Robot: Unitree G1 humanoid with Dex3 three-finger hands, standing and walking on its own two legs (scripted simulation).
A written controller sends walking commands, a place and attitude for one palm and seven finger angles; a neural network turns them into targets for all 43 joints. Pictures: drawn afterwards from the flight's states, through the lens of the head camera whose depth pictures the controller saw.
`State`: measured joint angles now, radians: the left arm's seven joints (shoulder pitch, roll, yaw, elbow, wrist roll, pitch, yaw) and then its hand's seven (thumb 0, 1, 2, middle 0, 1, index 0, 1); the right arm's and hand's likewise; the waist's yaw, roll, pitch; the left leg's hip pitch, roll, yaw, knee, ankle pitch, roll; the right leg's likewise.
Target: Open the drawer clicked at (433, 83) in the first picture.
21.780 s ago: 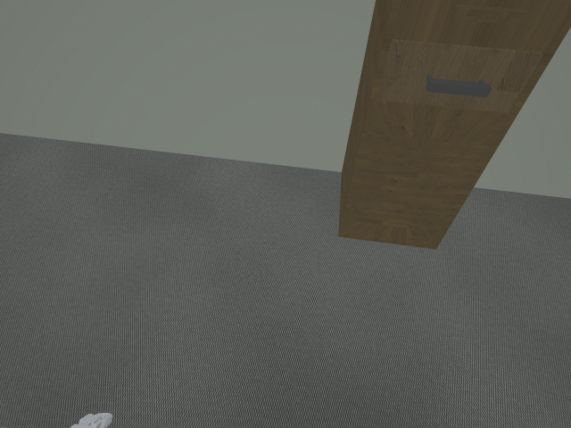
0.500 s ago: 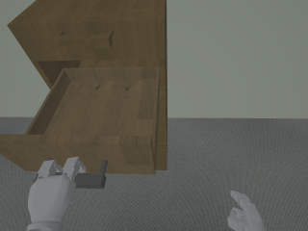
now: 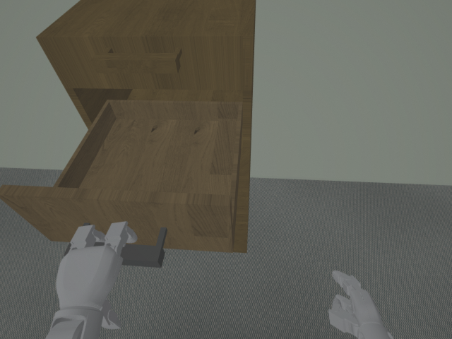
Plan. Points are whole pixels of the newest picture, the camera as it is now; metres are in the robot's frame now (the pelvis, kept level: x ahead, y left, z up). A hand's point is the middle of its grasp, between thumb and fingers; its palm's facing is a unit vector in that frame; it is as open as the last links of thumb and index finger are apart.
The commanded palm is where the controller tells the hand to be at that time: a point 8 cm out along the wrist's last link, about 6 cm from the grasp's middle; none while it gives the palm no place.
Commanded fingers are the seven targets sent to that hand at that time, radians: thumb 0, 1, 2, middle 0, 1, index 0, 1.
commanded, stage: lift the hand off the handle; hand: left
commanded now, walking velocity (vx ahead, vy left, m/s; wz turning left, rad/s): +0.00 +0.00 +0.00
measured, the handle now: (119, 241) +0.26 +0.23 +0.03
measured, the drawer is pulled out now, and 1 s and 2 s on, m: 0.30 0.30 0.30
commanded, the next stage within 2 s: draw the hand back to the body in 1.54 s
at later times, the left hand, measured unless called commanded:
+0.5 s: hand (110, 265) +0.21 +0.23 +0.04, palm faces +0.05 -0.09 -0.99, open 13.5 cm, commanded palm +0.19 +0.22 +0.11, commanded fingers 0.00 -0.50 0.30 -0.30 -1.20 -0.30 -1.20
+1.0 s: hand (91, 246) +0.21 +0.23 +0.11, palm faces +0.07 -0.09 -0.99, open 13.5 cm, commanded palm +0.19 +0.22 +0.18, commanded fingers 0.00 -0.50 0.30 -0.30 -1.20 -0.30 -1.20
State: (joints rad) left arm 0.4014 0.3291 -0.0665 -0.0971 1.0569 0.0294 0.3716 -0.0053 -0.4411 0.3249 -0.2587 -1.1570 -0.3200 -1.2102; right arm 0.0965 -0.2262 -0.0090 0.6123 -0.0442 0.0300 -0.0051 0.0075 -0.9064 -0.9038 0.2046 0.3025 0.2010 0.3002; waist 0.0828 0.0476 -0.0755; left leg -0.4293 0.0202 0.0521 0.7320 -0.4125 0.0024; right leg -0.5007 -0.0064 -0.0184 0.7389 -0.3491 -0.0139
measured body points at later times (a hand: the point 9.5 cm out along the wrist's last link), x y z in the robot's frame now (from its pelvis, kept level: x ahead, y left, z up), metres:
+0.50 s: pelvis -0.01 +0.00 +0.01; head +0.01 -0.03 +0.46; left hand +0.20 +0.23 +0.09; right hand +0.21 -0.20 -0.10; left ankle -0.03 +0.12 -0.71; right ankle +0.01 -0.11 -0.71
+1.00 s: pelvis -0.01 -0.01 +0.02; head +0.00 -0.05 +0.47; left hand +0.20 +0.23 +0.16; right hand +0.23 -0.20 -0.07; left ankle -0.03 +0.12 -0.71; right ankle +0.01 -0.11 -0.71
